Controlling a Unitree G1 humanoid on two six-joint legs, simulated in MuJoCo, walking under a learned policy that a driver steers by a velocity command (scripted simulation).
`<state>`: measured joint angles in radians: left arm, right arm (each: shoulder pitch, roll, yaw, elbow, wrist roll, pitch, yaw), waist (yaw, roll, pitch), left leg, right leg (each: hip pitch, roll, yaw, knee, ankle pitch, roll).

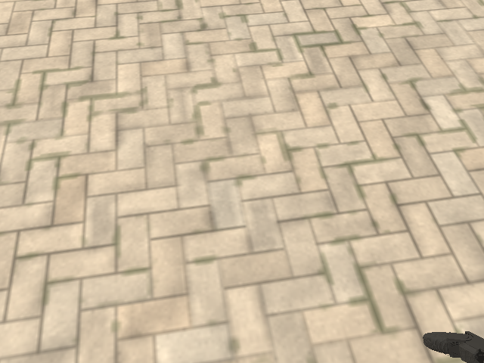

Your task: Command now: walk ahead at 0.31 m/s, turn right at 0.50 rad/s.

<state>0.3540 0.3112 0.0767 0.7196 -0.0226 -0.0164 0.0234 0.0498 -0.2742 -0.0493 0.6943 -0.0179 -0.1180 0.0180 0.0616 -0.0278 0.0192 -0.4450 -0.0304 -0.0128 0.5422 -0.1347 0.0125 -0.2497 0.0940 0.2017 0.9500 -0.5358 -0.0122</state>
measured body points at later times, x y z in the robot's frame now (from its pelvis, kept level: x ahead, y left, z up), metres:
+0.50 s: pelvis +0.12 -0.01 +0.01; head +0.13 -0.03 +0.46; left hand +0.33 +0.21 -0.07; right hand +0.19 -0.29 -0.12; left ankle +0.09 +0.12 -0.72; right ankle +0.14 -0.13 -0.72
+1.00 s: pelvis +0.12 -0.02 +0.01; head +0.13 -0.02 +0.46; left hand +0.28 +0.23 -0.10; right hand +0.16 -0.30 -0.13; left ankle +0.09 +0.12 -0.72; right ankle +0.14 -0.13 -0.72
